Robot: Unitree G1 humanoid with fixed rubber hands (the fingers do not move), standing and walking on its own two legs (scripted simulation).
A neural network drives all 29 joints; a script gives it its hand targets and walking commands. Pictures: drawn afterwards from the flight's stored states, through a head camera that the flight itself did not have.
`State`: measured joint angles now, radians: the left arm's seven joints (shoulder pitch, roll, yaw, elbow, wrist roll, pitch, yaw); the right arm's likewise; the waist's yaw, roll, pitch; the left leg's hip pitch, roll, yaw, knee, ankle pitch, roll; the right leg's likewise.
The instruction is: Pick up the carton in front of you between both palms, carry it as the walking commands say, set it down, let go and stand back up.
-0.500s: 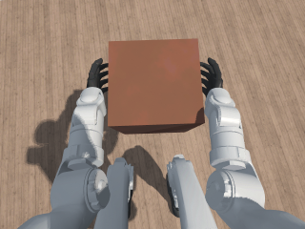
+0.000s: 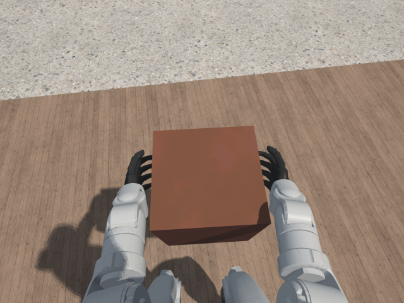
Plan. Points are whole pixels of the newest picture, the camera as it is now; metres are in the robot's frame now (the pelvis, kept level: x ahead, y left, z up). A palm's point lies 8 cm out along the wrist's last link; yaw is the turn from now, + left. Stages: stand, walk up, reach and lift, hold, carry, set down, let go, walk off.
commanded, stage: reach and lift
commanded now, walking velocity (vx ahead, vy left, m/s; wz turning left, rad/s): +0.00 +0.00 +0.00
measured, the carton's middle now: (206, 192) +0.36 -0.01 -0.09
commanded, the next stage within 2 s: hold in 1.42 s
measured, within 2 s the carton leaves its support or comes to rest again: neither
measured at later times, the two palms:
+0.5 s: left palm (113, 174) +0.32 +0.14 +0.10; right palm (302, 164) +0.32 -0.16 +0.11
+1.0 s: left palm (105, 174) +0.32 +0.15 +0.11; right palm (299, 159) +0.32 -0.15 +0.12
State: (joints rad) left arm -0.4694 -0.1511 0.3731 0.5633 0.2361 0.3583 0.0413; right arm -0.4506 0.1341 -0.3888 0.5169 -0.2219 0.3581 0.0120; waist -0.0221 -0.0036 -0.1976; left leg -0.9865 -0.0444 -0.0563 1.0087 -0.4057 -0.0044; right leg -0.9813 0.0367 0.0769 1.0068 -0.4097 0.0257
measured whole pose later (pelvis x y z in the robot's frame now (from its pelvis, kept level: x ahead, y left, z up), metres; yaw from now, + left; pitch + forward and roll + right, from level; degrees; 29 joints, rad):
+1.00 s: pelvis +0.02 +0.00 +0.08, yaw +1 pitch -5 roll +0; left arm -0.31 -0.16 0.29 0.33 0.29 0.62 -0.02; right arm -0.32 0.17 -0.27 0.30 -0.30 0.63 0.04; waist 0.00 -0.01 0.03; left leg -0.12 -0.02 -0.08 0.40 -0.20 0.00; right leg -0.11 0.02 0.07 0.39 -0.20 0.01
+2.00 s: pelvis +0.05 +0.02 +0.07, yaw +1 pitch +1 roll +0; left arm -0.17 -0.13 0.15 -0.04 0.19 0.90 0.04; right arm -0.21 0.14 -0.14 0.00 -0.16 0.88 -0.02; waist -0.01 -0.03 -0.15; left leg -0.26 -0.01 0.08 0.48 -0.24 0.03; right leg -0.29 -0.04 0.02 0.61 -0.39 0.01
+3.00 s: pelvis +0.60 +0.01 +0.06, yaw +1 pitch +5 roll -1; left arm -0.15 -0.13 0.09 -0.37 0.12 1.18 0.08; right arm -0.16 0.13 -0.11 -0.39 -0.08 1.18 -0.08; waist -0.01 0.03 -0.12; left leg -0.22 0.13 0.13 0.82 -0.47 -0.03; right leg -0.42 -0.04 -0.26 0.55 -0.20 -0.09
